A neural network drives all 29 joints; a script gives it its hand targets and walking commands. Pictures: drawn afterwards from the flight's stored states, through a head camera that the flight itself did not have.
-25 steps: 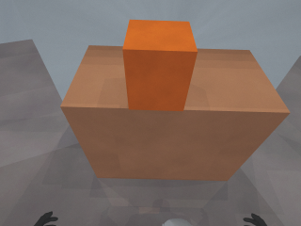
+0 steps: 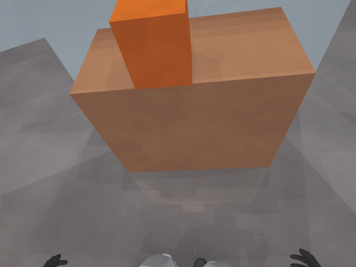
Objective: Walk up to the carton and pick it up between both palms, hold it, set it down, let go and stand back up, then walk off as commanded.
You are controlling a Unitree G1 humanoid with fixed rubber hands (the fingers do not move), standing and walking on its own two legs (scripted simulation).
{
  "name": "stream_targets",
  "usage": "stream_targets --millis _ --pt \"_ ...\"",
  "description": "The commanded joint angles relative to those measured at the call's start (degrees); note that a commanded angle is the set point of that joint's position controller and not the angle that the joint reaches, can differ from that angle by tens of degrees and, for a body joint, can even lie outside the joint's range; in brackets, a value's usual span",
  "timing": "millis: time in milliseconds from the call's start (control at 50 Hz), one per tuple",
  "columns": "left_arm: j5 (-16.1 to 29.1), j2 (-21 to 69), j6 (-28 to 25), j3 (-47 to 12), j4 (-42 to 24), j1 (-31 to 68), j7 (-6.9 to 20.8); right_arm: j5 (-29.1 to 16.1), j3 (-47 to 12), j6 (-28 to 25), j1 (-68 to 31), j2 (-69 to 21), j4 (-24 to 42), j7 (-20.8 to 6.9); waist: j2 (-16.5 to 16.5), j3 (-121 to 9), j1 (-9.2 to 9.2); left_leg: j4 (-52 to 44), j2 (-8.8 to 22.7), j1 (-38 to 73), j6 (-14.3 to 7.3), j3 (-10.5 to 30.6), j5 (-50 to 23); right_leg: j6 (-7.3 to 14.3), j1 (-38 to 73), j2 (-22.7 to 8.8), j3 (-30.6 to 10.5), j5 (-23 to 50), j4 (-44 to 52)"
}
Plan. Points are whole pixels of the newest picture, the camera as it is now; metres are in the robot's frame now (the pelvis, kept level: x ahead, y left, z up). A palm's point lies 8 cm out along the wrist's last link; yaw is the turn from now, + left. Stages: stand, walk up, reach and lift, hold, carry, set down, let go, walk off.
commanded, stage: walk off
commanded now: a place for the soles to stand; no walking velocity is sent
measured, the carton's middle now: (158, 39) +0.80 +0.07 +0.06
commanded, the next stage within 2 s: none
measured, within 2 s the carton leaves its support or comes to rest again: neither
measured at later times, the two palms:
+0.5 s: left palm out of the picture -0.17 +0.31 -0.05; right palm out of the picture -0.07 -0.31 -0.18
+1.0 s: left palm out of the picture -0.21 +0.42 -0.09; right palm out of the picture -0.24 -0.24 -0.11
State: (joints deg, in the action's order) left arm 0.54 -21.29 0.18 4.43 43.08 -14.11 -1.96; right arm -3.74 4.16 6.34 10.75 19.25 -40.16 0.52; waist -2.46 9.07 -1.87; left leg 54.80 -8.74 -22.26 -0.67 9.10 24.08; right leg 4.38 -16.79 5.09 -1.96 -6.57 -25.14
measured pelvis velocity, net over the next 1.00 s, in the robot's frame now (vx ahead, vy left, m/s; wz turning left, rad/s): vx -0.26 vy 0.08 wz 0.04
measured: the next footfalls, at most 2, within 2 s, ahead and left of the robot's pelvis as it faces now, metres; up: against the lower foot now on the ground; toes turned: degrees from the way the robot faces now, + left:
left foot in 0.16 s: -0.03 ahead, +0.13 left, +0.00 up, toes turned -10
right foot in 0.30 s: -0.08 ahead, -0.13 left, +0.00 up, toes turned +9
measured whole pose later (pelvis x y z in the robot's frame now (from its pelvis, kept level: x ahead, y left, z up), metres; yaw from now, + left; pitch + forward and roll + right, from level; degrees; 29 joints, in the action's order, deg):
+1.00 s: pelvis -0.26 +0.08 -0.02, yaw +2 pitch -3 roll -1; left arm 0.5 -24.9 -3.0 5.4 47.5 -18.3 -1.8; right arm -2.8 4.1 1.1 25.7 24.6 -40.5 -3.8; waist -2.2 5.5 -2.7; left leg 38.2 -3.0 -11.5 -1.5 4.7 26.8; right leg -0.2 -34.3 1.8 -7.5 -20.0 -61.1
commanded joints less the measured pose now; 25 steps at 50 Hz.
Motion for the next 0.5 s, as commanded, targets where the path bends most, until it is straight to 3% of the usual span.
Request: stream_targets --millis 0,20,40,60,80,100,120,140,160,180,200,220,240,260,280,300,320,340,360,380,420,460,480 --pt "-1.20 -13.96 0.43 6.63 -5.32 7.75 -1.63 4.93 5.38 0.26 21.05 16.84 -3.15 -0.19 10.08 -10.98 -4.36 -9.25 -3.62 11.88 1.23 -3.55 0.77 -22.97 7.43 -8.38 -8.42 17.15 10.90" --pt "-1.42 -13.36 1.00 6.51 -5.47 9.71 -1.77 4.90 5.46 0.50 23.95 15.96 -3.40 -0.40 10.89 -11.53 -5.69 -15.83 -2.68 13.44 -0.67 -6.22 -0.16 -21.39 6.15 -8.13 -6.56 11.03 8.47" --pt "-1.05 -13.26 1.48 6.53 -5.77 11.39 -1.70 4.90 6.19 0.01 24.36 16.39 -3.00 -0.09 10.25 -9.56 -6.51 -24.06 -0.57 15.87 -3.45 -6.55 -1.10 -23.68 4.50 -5.40 -5.81 11.06 3.31" --pt "-1.49 -12.98 1.66 6.93 -5.44 11.06 -1.45 4.76 5.58 -0.30 24.01 14.43 -2.44 -0.61 5.97 -9.68 -6.50 -30.38 2.95 17.25 -6.56 -5.25 -6.39 -19.70 0.91 -4.05 -5.50 -2.89 -3.62" --pt "-1.62 -13.90 1.83 7.12 -4.05 8.76 -1.47 5.10 5.57 -0.72 20.69 13.54 -0.65 -0.86 -2.00 -10.27 -6.68 -35.28 7.96 13.54 -10.66 -0.43 -11.13 -16.84 3.03 -2.25 -6.75 -16.60 -18.92" --pt "-0.66 -12.26 2.30 7.13 -2.64 2.50 -1.58 5.68 4.45 -1.45 10.89 13.29 2.73 -0.23 -20.07 -8.68 -3.15 -38.45 18.87 -2.18 -17.20 18.55 -8.06 -8.93 4.72 -0.40 -9.28 -31.52 -49.73" --pt "-0.42 -12.07 1.50 5.98 -2.25 -5.84 -2.63 7.62 2.05 -1.81 -4.68 13.02 8.19 -0.01 -13.81 -4.38 5.22 -36.34 25.39 -18.00 -18.72 28.06 -7.26 -4.56 6.94 -1.96 -15.69 -32.33 -54.72" --pt "-0.77 -13.36 1.13 6.18 -1.37 -10.37 -2.59 8.35 1.67 -2.10 -10.94 14.21 10.82 0.25 -12.42 -4.38 8.54 -35.47 26.26 -29.33 -16.00 26.52 -2.68 -1.84 16.35 -4.95 -18.15 -31.73 -53.86" --pt "0.13 -15.77 1.88 6.55 1.12 -16.91 -2.68 8.78 1.25 -1.93 -17.66 15.45 11.96 0.97 -12.35 -6.63 13.47 -30.13 24.16 -36.16 -13.49 20.81 0.96 -1.47 21.20 -6.74 -21.81 -32.57 -59.08" --pt "-0.68 -15.14 1.37 7.16 -0.64 -16.51 -2.70 8.32 2.30 -2.63 -23.75 18.42 13.99 2.05 -14.24 0.37 15.42 -28.41 28.83 -52.25 -15.76 26.14 3.80 -0.62 27.47 -6.12 -20.27 -32.13 -57.09" --pt "-0.82 -14.36 0.79 7.66 -0.03 -15.35 -2.62 8.59 2.75 -2.30 -20.47 17.14 12.58 2.20 -7.52 5.47 14.62 -24.05 25.09 -47.55 -11.20 20.78 6.69 -0.31 25.10 -9.83 -20.01 -27.14 -42.28" --pt "-1.03 -13.67 0.32 6.95 2.65 -13.61 -2.79 7.90 2.69 -1.70 -10.86 14.28 7.77 1.29 1.50 6.01 11.25 -12.71 14.79 -31.40 -4.93 12.54 9.23 -2.41 19.77 -14.44 -20.21 -16.63 -12.51" --pt "-1.70 -17.83 -0.97 7.49 2.35 -8.34 -3.15 7.45 2.41 -1.37 -2.09 13.00 6.23 0.16 13.75 8.40 6.16 -2.67 3.64 -16.24 1.09 3.68 5.49 -4.65 5.51 -16.17 -27.00 -18.49 5.59" --pt "-1.91 -20.61 -1.43 7.39 2.31 -6.19 -3.85 8.17 3.12 -0.76 2.30 13.87 6.08 -1.14 16.02 11.71 2.28 6.35 0.67 -15.38 3.38 3.30 3.34 -8.03 -2.08 -17.14 -34.42 -12.60 4.94" --pt "-2.15 -20.17 -2.03 7.26 1.79 -4.63 -4.29 8.08 4.39 -0.16 6.21 15.90 4.36 -1.78 8.31 9.24 -0.15 9.98 1.43 -13.57 2.37 5.81 0.76 -8.51 -4.12 -15.63 -32.13 -14.83 3.41" --pt "-3.23 -21.48 -3.21 6.69 1.20 -5.35 -4.69 6.75 3.16 -0.36 9.15 12.88 3.36 -2.11 8.97 7.83 -2.14 11.13 1.46 -13.48 1.44 5.73 1.10 -9.59 1.35 -18.19 -28.61 -0.01 2.12" --pt "-1.13 -21.36 -3.08 6.46 1.94 -4.46 -4.59 9.01 3.52 -0.46 5.98 14.46 3.94 -2.67 10.20 3.67 0.13 11.81 1.87 -13.76 0.94 6.73 2.17 -8.40 -1.78 -19.56 -31.51 -3.89 4.37" --pt "-1.15 -21.90 -3.24 6.81 3.11 -4.05 -4.96 9.12 3.73 -0.44 2.76 14.89 4.42 -2.96 10.18 1.74 1.21 12.87 2.43 -13.17 0.58 8.61 0.39 -6.54 -3.37 -19.87 -32.12 -11.48 3.86" --pt "-1.26 -21.21 -3.05 6.76 3.07 -3.81 -4.64 8.31 3.87 -0.25 1.81 16.79 4.48 -3.15 9.99 3.52 1.28 13.47 3.52 -10.09 0.60 7.71 -2.87 -6.48 -8.23 -17.90 -30.68 -21.76 5.01" --pt "-1.58 -19.35 -3.21 6.47 2.02 -5.80 -4.26 7.66 3.70 0.08 3.54 16.85 3.89 -3.37 11.10 1.52 0.97 12.86 4.22 -8.42 -0.01 6.31 -3.55 -5.11 -5.22 -16.67 -28.46 -22.10 3.32" --pt "-1.65 -19.75 -4.00 6.74 2.42 -6.32 -4.06 7.71 2.97 0.09 3.63 15.48 3.79 -4.41 11.80 0.72 0.40 14.91 4.14 -11.67 -0.83 5.62 -5.68 -3.32 -1.86 -17.66 -26.77 -23.77 3.45" --pt "-1.80 -20.08 -4.04 6.95 2.87 -10.46 -3.79 8.39 3.54 -0.11 3.69 16.05 4.26 -4.26 6.59 -1.08 1.34 17.11 4.44 -11.17 0.00 5.92 -5.63 -1.91 1.03 -18.46 -28.67 -25.94 5.00" --pt "-1.82 -19.88 -4.21 6.90 3.05 -9.16 -3.59 7.71 3.49 -0.08 4.78 15.74 3.17 -4.53 7.55 -4.42 0.86 17.10 4.82 -10.79 -0.42 4.67 -4.85 0.71 3.22 -18.99 -26.34 -28.16 4.23"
